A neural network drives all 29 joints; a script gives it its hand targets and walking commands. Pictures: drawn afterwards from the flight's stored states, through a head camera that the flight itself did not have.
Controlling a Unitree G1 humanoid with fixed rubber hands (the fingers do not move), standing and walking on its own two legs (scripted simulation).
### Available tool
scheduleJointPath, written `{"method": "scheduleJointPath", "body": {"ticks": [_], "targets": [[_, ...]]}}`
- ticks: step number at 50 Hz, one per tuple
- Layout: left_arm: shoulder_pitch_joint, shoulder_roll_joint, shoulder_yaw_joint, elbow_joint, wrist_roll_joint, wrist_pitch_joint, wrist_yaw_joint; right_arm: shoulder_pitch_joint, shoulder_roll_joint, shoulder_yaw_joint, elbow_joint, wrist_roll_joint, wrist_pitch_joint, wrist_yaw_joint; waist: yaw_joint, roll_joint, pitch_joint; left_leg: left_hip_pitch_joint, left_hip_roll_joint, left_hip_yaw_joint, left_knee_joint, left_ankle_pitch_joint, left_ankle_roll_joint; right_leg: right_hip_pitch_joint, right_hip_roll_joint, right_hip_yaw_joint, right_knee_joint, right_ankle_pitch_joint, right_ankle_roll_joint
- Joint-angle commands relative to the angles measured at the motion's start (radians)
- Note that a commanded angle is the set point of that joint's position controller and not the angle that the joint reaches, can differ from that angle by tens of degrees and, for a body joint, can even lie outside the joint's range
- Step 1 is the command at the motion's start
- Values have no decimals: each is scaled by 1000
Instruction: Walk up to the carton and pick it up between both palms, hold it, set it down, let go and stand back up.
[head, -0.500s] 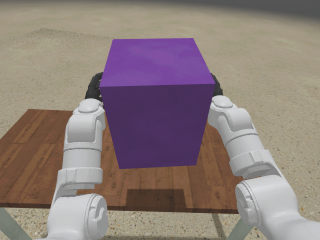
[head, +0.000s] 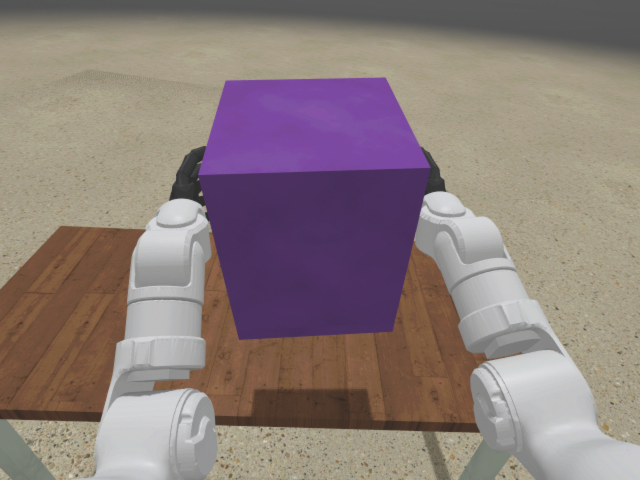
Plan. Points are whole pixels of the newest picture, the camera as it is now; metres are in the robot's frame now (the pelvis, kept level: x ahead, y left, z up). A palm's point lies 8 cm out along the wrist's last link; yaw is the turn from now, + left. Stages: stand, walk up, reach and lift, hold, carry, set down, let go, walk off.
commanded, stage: hold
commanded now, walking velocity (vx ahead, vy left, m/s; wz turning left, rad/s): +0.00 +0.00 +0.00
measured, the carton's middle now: (311, 209) +0.39 +0.01 +0.21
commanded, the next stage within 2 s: none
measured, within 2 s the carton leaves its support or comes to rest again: neither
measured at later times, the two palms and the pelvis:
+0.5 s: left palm (187, 210) +0.37 +0.16 +0.23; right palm (426, 198) +0.38 -0.13 +0.24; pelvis +0.00 +0.00 +0.00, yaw +0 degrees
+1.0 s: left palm (188, 209) +0.37 +0.15 +0.23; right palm (427, 200) +0.38 -0.14 +0.24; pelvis +0.00 +0.00 +0.00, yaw +0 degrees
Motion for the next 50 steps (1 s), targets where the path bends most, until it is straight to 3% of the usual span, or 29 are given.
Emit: {"method": "scheduleJointPath", "body": {"ticks": [1,2,3,4,6,7,8,11,12,13,14,16,17,18,19,20,24,25,27,32,33,35,37,41,42,43,47,48,50], "targets": [[-820,-696,-389,-67,-98,-77,-177,-938,734,249,-305,188,-99,132,32,48,-322,154,-16,21,-164,9,-25,215,70,-8,-46,-76,-8],[-855,-717,-429,-157,-112,-93,-175,-978,786,275,-389,201,-121,136,30,25,-435,173,-17,27,-147,65,-21,253,85,-7,-31,-12,-4],[-874,-734,-469,-170,-137,-101,-169,-995,776,272,-432,199,-128,131,18,71,-457,193,-18,19,-130,103,-43,249,89,-13,-35,4,-15],[-882,-757,-495,-234,-153,-106,-153,-1017,808,326,-493,244,-139,131,44,72,-565,238,-12,8,-97,178,-46,269,94,-3,-23,62,-12],[-905,-775,-517,-223,-182,-113,-143,-971,788,293,-447,236,-125,131,4,102,-537,275,-10,0,-93,189,-56,204,85,-7,-32,46,-14],[-884,-761,-511,-269,-181,-115,-135,-962,794,315,-481,248,-127,133,25,77,-560,274,-11,-10,-95,239,-50,217,97,-16,-26,77,-14],[-800,-775,-493,-199,-155,-99,-137,-957,767,323,-484,235,-118,127,27,82,-508,286,-11,-6,-82,270,-55,215,98,-7,-36,104,-13],[-774,-765,-536,-255,-166,-93,-135,-946,778,356,-559,258,-127,119,17,70,-539,296,-16,-5,-68,299,-58,244,105,-11,-26,136,-8],[-836,-781,-545,-296,-177,-98,-127,-905,785,353,-518,272,-112,122,12,117,-506,298,-16,-7,-65,324,-73,212,107,-21,-17,122,-13],[-811,-739,-501,-214,-153,-85,-133,-904,755,326,-471,257,-100,124,22,99,-463,273,-21,3,-85,240,-67,216,96,-13,-47,69,-7],[-767,-776,-525,-228,-171,-77,-133,-929,759,333,-521,257,-106,121,14,67,-504,275,-24,-2,-73,275,-64,237,100,-17,-39,108,-9],[-843,-734,-493,-257,-161,-89,-141,-882,770,313,-461,241,-91,117,1,64,-497,270,-20,3,-88,241,-62,242,95,-13,-34,98,2],[-765,-717,-469,-188,-121,-66,-150,-874,750,293,-413,243,-91,113,13,86,-397,232,-24,6,-103,188,-54,247,85,-12,-42,65,-3],[-766,-719,-475,-247,-124,-73,-153,-850,770,313,-421,240,-88,116,21,67,-438,249,-19,11,-103,227,-53,277,94,-4,-26,111,4],[-719,-719,-452,-153,-107,-57,-160,-880,724,285,-431,226,-86,113,10,73,-382,224,-24,9,-109,178,-54,253,88,-8,-41,55,-3],[-753,-707,-436,-168,-107,-60,-165,-892,761,305,-438,232,-90,115,33,29,-403,214,-20,19,-111,161,-42,279,88,-12,-37,56,4],[-789,-706,-469,-237,-120,-77,-161,-891,783,298,-423,227,-92,111,18,52,-463,222,-22,18,-103,178,-46,291,86,-12,-25,67,5],[-856,-686,-445,-205,-122,-75,-167,-863,767,263,-332,218,-76,112,0,75,-393,189,-26,16,-122,120,-47,284,72,-1,-36,33,0],[-822,-707,-457,-208,-125,-78,-166,-903,779,291,-416,215,-94,119,20,51,-440,210,-28,27,-123,141,-36,266,84,-11,-33,48,2],[-831,-718,-457,-242,-134,-88,-149,-877,790,326,-408,259,-89,120,31,70,-474,236,-25,7,-88,247,-51,281,95,-11,-20,117,1],[-829,-730,-512,-271,-150,-84,-154,-879,791,316,-455,262,-97,113,7,83,-500,258,-18,3,-84,260,-68,274,97,-7,-17,131,-3],[-824,-724,-490,-178,-138,-81,-161,-904,764,287,-421,229,-92,114,7,71,-429,213,-30,11,-110,143,-53,254,86,-10,-39,27,-1],[-771,-762,-513,-222,-145,-81,-159,-922,776,318,-485,229,-106,111,13,79,-476,245,-25,12,-86,243,-56,274,97,-5,-27,116,-2],[-812,-733,-481,-202,-136,-79,-156,-870,771,306,-401,228,-89,115,6,78,-422,216,-20,5,-105,163,-60,257,82,-4,-41,53,-7],[-796,-718,-457,-239,-117,-77,-155,-855,783,321,-408,252,-90,116,18,75,-472,253,-21,12,-101,240,-55,301,91,-12,-26,128,1],[-784,-727,-477,-213,-138,-77,-156,-929,765,315,-493,246,-102,119,22,43,-477,248,-17,8,-102,234,-50,277,97,-12,-32,109,1],[-843,-725,-503,-263,-138,-95,-155,-881,791,296,-435,240,-102,114,6,84,-482,237,-27,13,-98,206,-59,280,90,-12,-25,83,5],[-788,-723,-462,-205,-125,-81,-158,-898,777,315,-444,246,-97,118,21,59,-422,230,-23,10,-110,206,-53,270,91,-13,-37,77,1],[-803,-721,-461,-180,-129,-78,-160,-880,752,269,-383,219,-84,117,-3,79,-393,229,-18,7,-115,183,-64,251,86,-18,-40,56,-1]]}}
